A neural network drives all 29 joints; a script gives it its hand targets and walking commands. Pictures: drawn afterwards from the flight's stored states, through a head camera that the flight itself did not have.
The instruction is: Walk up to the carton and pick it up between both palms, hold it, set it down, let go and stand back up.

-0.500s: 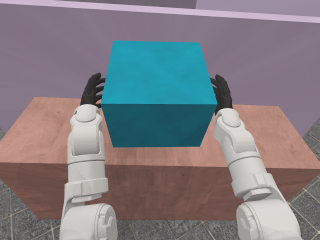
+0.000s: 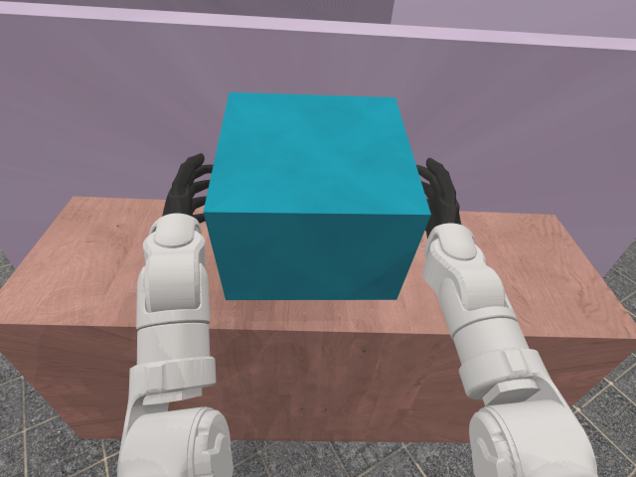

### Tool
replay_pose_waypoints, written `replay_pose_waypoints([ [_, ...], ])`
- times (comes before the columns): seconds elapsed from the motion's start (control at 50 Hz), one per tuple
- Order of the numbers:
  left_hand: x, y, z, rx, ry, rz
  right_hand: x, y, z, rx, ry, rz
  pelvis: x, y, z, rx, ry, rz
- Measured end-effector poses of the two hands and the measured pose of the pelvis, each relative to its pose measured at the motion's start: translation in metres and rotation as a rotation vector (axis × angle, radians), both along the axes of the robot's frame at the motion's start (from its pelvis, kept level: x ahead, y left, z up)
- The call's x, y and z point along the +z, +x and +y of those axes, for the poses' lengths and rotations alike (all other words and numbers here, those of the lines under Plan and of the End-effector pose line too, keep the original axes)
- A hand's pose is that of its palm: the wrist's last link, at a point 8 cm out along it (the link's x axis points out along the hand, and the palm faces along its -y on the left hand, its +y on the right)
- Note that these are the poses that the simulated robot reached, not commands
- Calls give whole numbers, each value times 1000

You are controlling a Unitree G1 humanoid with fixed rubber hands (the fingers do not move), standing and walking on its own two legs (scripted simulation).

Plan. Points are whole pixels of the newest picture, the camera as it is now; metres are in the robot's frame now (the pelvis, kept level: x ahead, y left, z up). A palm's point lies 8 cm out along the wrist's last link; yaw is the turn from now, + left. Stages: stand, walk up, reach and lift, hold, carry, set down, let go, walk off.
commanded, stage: hold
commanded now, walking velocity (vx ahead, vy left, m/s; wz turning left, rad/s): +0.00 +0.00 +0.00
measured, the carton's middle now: (312, 196) +0.42 +0.01 +0.17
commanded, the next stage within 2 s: set down in 1.40 s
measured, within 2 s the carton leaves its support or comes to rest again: neither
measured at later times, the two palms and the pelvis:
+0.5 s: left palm (184, 216) +0.36 +0.17 +0.18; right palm (441, 220) +0.36 -0.15 +0.18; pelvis +0.00 +0.00 +0.00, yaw +0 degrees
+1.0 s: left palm (183, 217) +0.36 +0.17 +0.18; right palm (441, 223) +0.36 -0.15 +0.17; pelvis +0.00 +0.00 +0.00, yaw +0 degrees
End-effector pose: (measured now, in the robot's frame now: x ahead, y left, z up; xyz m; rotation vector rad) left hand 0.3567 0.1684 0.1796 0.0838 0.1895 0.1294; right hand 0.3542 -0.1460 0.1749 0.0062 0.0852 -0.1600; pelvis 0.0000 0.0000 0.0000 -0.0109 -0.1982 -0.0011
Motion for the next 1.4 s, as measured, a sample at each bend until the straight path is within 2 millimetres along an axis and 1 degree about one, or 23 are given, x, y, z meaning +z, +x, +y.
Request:
replay_pose_waypoints([
  [0.08,-1,-1,0,0,-2,5,-1,-1,0,0,-2,4,0,-1,-2,1,1,-1],
  [0.26,3,2,-2,1,-1,-2,3,2,-2,-1,-1,-3,0,-4,-4,2,3,7],
  [0.38,1,3,-3,2,-3,6,1,3,-2,0,-4,4,0,-3,-5,3,3,7],
  [0.74,0,1,1,-1,-2,0,1,1,1,-1,-3,-4,0,0,-3,6,1,-5],
  [1.06,0,2,-2,-2,2,2,-1,1,-1,-3,0,-4,0,-2,-2,0,1,1],
  [1.22,0,6,-2,-4,-5,1,2,5,-2,-5,-6,-6,0,-3,-2,3,1,3],
  [1.4,-2,10,1,-7,2,1,0,8,1,-7,-5,-8,1,-2,1,4,-1,19],
])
